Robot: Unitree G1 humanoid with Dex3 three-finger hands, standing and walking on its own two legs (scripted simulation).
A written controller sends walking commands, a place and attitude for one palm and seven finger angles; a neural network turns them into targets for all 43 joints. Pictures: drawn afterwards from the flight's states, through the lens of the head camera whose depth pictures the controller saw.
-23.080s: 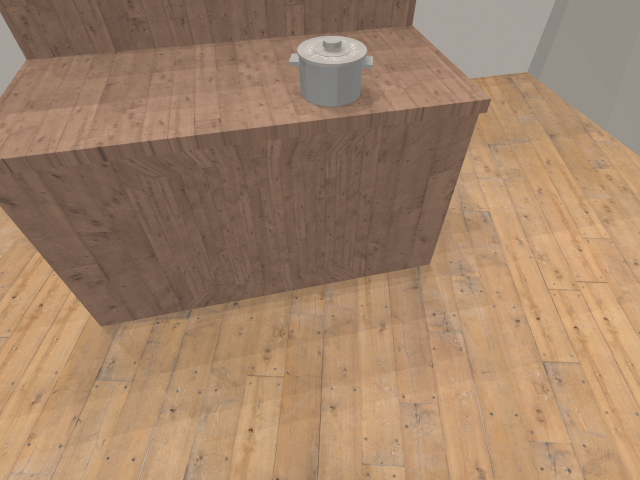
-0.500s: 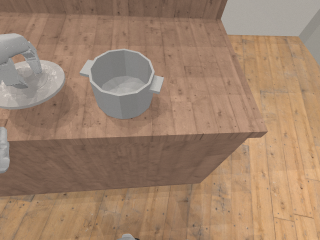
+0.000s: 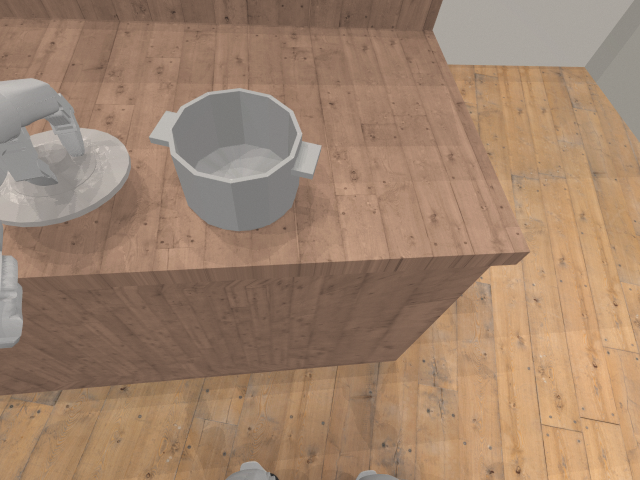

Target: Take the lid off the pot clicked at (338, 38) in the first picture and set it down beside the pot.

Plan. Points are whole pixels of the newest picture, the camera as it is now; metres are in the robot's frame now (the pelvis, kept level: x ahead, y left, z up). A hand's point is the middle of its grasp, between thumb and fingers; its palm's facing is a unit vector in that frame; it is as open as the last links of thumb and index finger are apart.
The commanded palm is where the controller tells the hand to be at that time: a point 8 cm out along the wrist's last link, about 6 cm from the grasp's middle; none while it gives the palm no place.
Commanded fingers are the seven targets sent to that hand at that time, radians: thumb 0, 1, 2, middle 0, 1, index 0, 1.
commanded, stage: lower the lid onto the table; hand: left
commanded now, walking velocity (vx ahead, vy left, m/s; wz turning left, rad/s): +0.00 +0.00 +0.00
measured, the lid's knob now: (48, 160) +0.51 +0.31 +0.07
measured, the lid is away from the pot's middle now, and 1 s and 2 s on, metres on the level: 0.23 0.23 0.23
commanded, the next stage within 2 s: open the fingers wide in 0.30 s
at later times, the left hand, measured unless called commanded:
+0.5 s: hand (49, 173) +0.48 +0.30 +0.07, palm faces -0.45 -0.09 -0.89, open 7.5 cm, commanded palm +0.50 +0.30 +0.13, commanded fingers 0.00 0.63 0.77 -0.78 -1.06 -0.77 -1.04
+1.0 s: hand (39, 182) +0.47 +0.30 +0.08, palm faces -0.41 -0.09 -0.91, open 8.0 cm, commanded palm +0.50 +0.30 +0.13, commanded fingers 0.00 0.16 0.68 -0.46 -0.91 -0.46 -0.91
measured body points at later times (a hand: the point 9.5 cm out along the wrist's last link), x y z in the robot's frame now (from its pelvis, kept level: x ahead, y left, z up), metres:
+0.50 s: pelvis +0.00 +0.00 -0.01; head +0.11 +0.02 +0.43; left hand +0.50 +0.30 +0.12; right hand -0.04 -0.28 -0.11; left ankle +0.01 +0.06 -0.71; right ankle -0.02 -0.15 -0.71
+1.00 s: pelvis -0.01 -0.01 -0.01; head +0.09 +0.02 +0.43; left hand +0.48 +0.30 +0.13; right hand +0.03 -0.29 -0.12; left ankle +0.01 +0.06 -0.71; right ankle -0.02 -0.15 -0.71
